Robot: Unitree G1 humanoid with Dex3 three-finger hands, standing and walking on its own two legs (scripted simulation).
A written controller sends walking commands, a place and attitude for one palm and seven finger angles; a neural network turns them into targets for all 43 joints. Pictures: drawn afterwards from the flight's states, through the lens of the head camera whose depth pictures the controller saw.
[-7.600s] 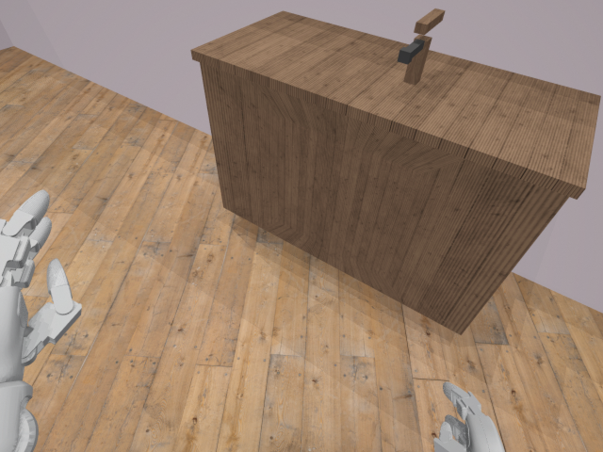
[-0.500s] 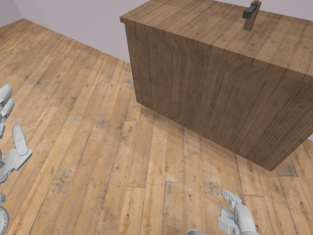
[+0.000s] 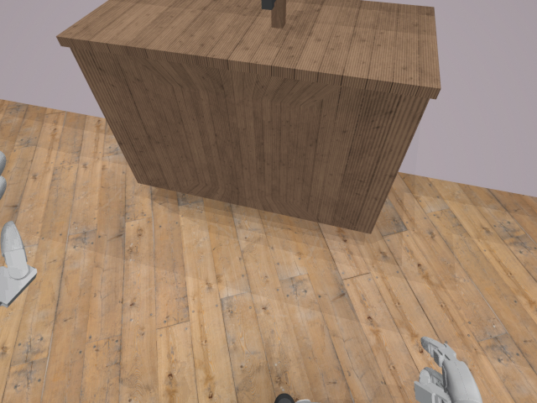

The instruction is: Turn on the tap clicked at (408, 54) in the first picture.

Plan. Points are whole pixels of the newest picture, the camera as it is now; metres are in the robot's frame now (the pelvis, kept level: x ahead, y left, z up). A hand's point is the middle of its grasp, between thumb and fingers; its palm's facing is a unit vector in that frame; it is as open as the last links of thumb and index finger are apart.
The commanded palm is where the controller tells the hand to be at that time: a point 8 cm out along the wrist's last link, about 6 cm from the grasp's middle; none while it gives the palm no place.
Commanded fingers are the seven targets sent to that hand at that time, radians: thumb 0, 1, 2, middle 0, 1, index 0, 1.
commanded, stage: turn to face it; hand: left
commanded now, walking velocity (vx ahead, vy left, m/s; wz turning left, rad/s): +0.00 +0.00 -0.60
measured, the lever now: (267, 2) +1.02 +0.06 +0.13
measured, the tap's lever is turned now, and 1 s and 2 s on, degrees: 0 0 0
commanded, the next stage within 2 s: take the last steps up to it in 0.86 s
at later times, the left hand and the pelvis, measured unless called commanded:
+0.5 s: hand (204, 272) +0.23 +0.08 +0.17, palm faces +0.04 -0.84 -0.55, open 7.4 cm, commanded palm +0.17 +0.16 +0.18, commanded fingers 0.00 0.90 0.90 -0.20 -0.30 -0.20 -0.30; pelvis -0.07 -0.06 -0.01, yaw -17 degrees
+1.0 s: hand (252, 307) +0.19 +0.03 +0.16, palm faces -0.01 -0.91 -0.42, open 7.4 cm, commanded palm +0.16 +0.10 +0.18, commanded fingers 0.00 0.90 0.90 -0.20 -0.30 -0.20 -0.30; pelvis -0.11 -0.07 -0.02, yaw -28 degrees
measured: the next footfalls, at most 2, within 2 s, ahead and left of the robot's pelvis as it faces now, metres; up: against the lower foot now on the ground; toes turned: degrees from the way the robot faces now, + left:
left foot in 0.04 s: +0.01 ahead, +0.17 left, +0.00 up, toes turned +3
right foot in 0.30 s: +0.02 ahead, -0.15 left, +0.00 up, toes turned -15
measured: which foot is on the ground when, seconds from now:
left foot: up 0.00-0.02, down 0.04-0.30, up 0.32-0.70, down 0.72-0.94, up 0.96-1.00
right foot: down 0.00-0.06, up 0.08-0.28, down 0.30-0.74, up 0.76-0.90, down 0.92-1.00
